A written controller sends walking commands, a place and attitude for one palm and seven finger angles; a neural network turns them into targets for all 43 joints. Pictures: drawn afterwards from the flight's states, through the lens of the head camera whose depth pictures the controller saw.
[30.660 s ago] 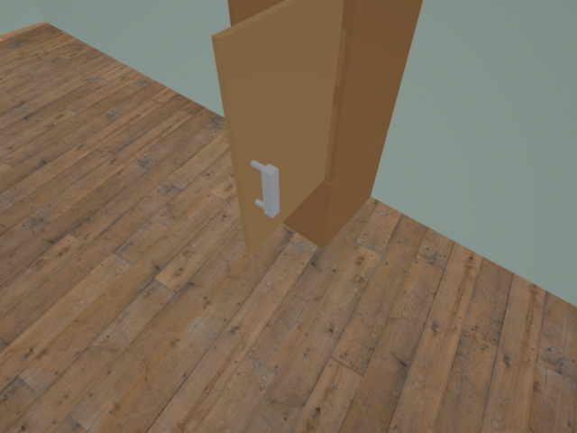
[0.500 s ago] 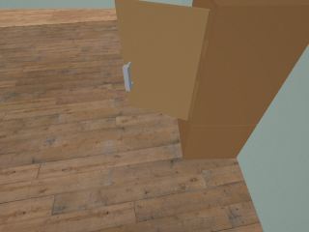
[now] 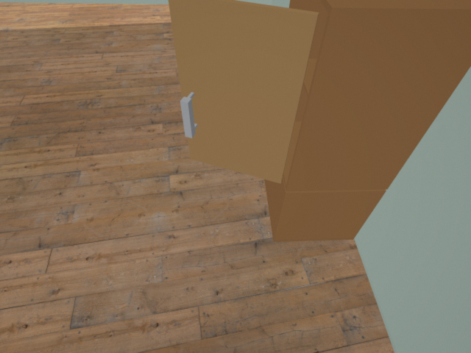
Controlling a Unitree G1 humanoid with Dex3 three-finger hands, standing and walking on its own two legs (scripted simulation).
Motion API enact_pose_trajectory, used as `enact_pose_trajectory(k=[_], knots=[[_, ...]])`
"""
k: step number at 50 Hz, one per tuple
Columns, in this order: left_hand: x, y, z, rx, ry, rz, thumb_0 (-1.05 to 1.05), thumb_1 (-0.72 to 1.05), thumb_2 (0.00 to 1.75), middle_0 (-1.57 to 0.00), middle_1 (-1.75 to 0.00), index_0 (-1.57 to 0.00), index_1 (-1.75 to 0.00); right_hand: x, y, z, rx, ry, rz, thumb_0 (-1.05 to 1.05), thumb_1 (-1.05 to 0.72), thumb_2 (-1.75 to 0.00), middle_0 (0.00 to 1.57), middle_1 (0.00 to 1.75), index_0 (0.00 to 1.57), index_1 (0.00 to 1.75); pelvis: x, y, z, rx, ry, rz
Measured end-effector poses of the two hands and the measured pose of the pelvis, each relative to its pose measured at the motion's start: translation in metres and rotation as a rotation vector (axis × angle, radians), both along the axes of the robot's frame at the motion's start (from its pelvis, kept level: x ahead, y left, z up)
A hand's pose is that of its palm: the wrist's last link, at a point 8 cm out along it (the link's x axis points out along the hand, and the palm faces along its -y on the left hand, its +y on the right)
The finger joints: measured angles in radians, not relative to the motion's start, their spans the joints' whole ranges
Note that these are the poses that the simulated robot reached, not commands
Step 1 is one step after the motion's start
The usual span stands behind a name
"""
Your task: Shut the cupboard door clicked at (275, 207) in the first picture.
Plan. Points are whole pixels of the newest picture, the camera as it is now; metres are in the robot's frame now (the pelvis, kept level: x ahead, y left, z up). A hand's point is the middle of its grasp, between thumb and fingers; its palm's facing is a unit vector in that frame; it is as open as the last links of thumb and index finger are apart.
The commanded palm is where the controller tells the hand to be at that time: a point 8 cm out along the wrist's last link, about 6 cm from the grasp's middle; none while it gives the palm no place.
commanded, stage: look to check the result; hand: left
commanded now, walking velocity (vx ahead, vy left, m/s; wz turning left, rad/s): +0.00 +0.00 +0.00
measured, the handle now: (191, 114) +0.83 +0.19 -0.10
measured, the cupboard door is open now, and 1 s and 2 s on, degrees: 68 68 68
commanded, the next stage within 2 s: turn to face it in 0.48 s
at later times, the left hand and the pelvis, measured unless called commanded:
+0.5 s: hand out of the picture +0.01 +0.18 -0.18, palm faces +0.01 -0.98 -0.19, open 7.4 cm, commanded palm none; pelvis +0.01 +0.00 +0.00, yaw +0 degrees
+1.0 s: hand out of the picture +0.04 +0.18 -0.18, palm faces -0.08 -0.97 -0.22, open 7.4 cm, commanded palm none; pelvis +0.01 -0.01 -0.01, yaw -7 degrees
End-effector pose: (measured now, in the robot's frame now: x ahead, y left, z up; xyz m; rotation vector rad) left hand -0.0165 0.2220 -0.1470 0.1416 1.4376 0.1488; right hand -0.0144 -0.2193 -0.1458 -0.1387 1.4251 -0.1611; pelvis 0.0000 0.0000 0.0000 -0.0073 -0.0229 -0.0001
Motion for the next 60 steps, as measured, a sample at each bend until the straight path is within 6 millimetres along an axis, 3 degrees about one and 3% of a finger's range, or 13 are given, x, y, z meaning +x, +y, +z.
enact_pose_trajectory(k=[11, 35, 46, 53, 60], knots=[[-0.001, 0.004, 0.001, 0.009, 0.018, 0.008, 0.00, 0.91, 0.90, -0.20, -0.30, -0.20, -0.30, 0.018, -0.002, 0.001, -0.008, -0.023, 0.013, 0.00, -0.91, -0.90, 0.20, 0.30, 0.20, 0.30, 0.007, 0.001, 0.000, 0.002, -0.003, 0.000], [0.035, 0.016, 0.003, 0.031, -0.028, -0.020, 0.00, 0.90, 0.90, -0.20, -0.30, -0.20, -0.30, 0.042, -0.019, 0.006, -0.049, -0.048, 0.024, 0.00, -0.91, -0.90, 0.20, 0.30, 0.20, 0.30, 0.018, 0.001, 0.001, 0.004, 0.002, -0.009], [0.048, 0.008, -0.002, 0.022, 0.006, -0.073, 0.00, 0.90, 0.90, -0.20, -0.30, -0.20, -0.30, 0.027, -0.015, -0.005, -0.033, -0.044, -0.072, 0.00, -0.91, -0.90, 0.20, 0.30, 0.20, 0.30, 0.014, -0.002, -0.006, 0.012, 0.017, -0.089], [0.061, -0.004, 0.001, 0.053, -0.027, -0.106, 0.00, 0.91, 0.90, -0.20, -0.30, -0.20, -0.30, 0.010, -0.030, -0.019, -0.012, -0.021, -0.113, 0.00, -0.91, -0.90, 0.20, 0.30, 0.21, 0.30, 0.007, -0.016, -0.012, 0.022, 0.026, -0.124], [0.063, -0.016, 0.007, 0.058, -0.042, -0.120, 0.00, 0.90, 0.90, -0.20, -0.30, -0.20, -0.30, 0.024, -0.047, -0.010, -0.028, -0.057, -0.137, 0.01, -0.91, -0.90, 0.20, 0.30, 0.20, 0.30, 0.006, -0.025, -0.006, 0.028, 0.041, -0.149]])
